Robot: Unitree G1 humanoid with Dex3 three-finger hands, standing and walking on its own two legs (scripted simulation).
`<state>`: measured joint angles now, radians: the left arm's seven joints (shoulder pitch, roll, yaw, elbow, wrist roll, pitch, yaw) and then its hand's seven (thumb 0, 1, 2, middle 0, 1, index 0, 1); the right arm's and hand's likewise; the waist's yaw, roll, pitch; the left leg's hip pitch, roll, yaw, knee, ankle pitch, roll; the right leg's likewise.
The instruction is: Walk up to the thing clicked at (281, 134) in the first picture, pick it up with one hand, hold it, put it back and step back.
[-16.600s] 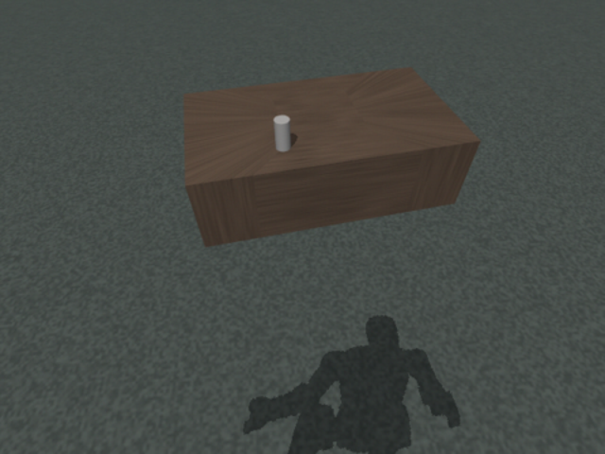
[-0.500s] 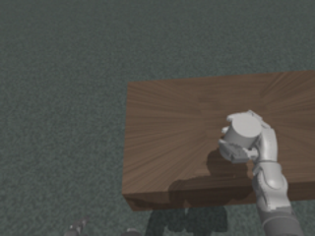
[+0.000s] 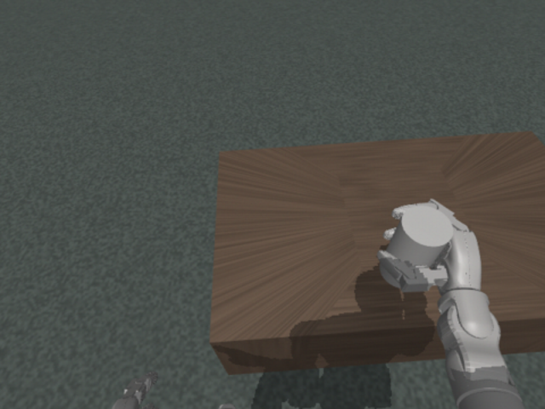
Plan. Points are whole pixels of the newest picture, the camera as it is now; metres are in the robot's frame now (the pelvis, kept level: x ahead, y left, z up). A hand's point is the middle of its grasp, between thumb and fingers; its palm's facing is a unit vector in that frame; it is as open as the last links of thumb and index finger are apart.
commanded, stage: hold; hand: right
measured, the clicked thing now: (411, 250) +0.33 -0.18 +0.05
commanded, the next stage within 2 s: none
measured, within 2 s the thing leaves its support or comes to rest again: neither
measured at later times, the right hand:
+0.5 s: hand (413, 251) +0.33 -0.18 +0.06, palm faces +0.14 +0.99 +0.00, open 8.5 cm
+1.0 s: hand (409, 242) +0.34 -0.17 +0.07, palm faces +0.13 +0.99 +0.00, open 8.6 cm
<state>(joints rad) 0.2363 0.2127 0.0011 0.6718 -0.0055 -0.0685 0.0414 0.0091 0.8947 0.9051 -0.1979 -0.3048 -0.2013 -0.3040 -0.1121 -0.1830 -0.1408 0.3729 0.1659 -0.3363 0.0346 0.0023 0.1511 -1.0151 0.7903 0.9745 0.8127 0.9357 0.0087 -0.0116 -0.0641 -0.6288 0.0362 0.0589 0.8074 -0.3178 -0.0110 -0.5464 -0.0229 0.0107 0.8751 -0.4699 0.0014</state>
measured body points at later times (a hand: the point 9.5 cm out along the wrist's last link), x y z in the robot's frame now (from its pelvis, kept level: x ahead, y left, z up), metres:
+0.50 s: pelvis +0.00 +0.00 +0.00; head +0.04 -0.01 +0.45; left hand +0.13 +0.24 -0.10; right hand +0.31 -0.23 +0.06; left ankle +0.05 +0.13 -0.70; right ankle -0.02 -0.12 -0.70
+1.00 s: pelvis +0.00 +0.00 +0.00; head +0.05 -0.01 +0.45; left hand +0.14 +0.24 -0.10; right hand +0.32 -0.23 +0.07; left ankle +0.05 +0.13 -0.70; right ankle -0.02 -0.12 -0.70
